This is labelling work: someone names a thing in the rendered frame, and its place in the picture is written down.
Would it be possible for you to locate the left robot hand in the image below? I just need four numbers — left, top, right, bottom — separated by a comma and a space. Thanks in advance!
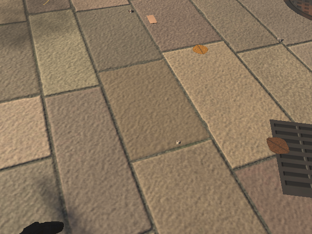
20, 221, 64, 234

